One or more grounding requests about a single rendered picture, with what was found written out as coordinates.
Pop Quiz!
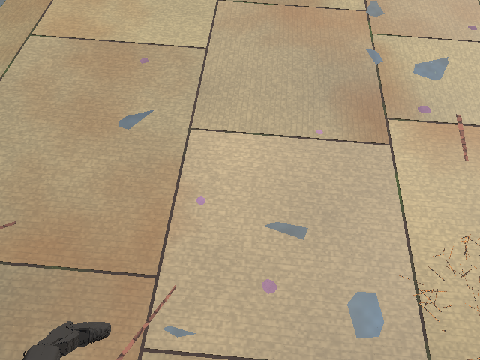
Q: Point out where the robot left hand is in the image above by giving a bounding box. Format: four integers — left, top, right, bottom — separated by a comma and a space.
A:
23, 321, 111, 360

